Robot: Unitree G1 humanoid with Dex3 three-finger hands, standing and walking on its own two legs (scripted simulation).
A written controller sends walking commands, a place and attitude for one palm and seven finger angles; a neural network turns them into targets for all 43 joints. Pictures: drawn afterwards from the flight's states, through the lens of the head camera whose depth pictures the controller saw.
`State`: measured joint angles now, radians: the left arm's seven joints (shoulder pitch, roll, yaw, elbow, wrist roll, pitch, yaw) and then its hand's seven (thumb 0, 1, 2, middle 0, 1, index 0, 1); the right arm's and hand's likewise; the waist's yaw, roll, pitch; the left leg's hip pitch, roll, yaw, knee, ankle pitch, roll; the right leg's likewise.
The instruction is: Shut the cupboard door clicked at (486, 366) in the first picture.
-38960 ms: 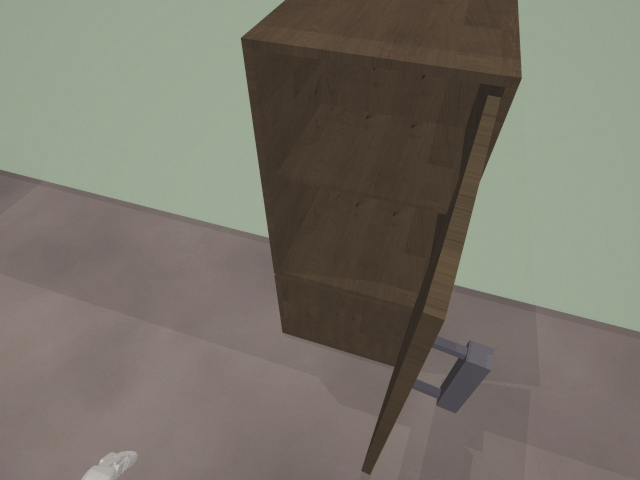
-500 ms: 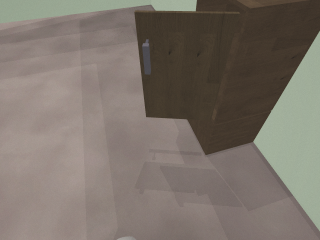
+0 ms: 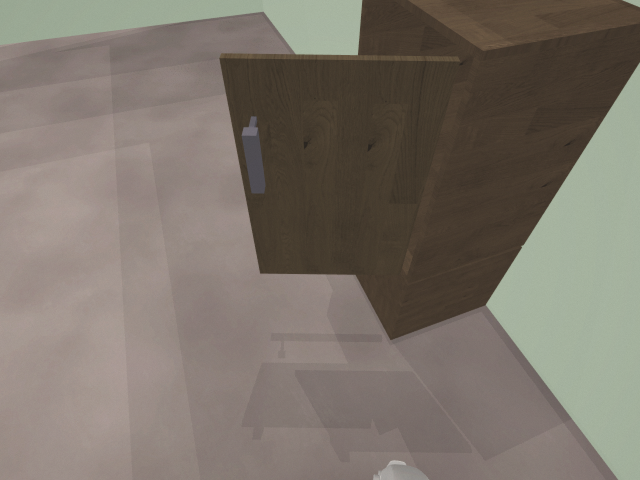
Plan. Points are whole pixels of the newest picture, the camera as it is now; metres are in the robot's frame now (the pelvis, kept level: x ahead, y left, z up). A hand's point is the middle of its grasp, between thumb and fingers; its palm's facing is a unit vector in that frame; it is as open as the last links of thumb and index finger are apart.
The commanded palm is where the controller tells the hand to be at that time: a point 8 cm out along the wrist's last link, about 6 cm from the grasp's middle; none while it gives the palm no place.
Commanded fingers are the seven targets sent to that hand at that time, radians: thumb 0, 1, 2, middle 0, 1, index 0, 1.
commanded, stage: take the last steps up to it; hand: left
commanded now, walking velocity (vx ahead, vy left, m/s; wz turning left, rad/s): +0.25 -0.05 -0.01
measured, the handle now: (255, 155) +0.66 +0.14 +0.02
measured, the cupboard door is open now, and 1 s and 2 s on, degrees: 69 69 69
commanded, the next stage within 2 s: come to a stop and stand still in 0.26 s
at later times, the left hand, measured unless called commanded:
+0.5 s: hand out of the picture +0.14 +0.08 -0.18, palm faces +0.09 -0.99 -0.13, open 7.3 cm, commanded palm none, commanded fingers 0.00 0.90 0.90 -0.20 -0.30 -0.20 -0.30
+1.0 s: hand (249, 467) +0.18 +0.11 -0.17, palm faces +0.03 -0.96 -0.28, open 7.4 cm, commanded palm none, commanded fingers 0.00 0.90 0.90 -0.20 -0.30 -0.20 -0.30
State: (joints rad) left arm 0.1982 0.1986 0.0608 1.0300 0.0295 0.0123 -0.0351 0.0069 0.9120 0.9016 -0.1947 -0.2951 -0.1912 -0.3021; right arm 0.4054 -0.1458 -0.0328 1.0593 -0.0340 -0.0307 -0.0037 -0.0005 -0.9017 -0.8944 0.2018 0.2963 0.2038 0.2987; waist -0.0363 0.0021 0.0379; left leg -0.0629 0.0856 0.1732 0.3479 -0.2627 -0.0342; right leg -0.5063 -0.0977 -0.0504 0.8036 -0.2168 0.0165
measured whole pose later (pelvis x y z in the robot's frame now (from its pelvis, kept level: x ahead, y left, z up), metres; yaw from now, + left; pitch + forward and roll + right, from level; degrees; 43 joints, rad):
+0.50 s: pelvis +0.17 -0.06 +0.00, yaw +1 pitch +0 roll -1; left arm 0.32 0.10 0.00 1.13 0.02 -0.06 0.02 0.00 0.92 0.90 -0.20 -0.30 -0.20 -0.30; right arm 0.14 -0.17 -0.02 1.02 -0.01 0.00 -0.01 0.00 -0.91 -0.90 0.19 0.30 0.20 0.30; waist 0.03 0.02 0.03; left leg -0.37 0.06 0.06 0.59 -0.18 -0.04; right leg -0.10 0.03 -0.15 0.40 -0.29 -0.06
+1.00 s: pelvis +0.15 -0.09 -0.01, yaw +1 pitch -1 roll +1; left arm 0.26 0.20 0.03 1.03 0.03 0.01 0.03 0.00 0.91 0.90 -0.20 -0.30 -0.19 -0.30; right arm 0.22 -0.21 -0.05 1.04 -0.02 0.07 -0.01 0.00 -0.91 -0.89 0.20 0.30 0.20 0.30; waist -0.01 0.02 0.03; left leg -0.37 0.02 0.02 0.72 -0.37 -0.01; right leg -0.18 0.00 -0.02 0.52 -0.33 -0.04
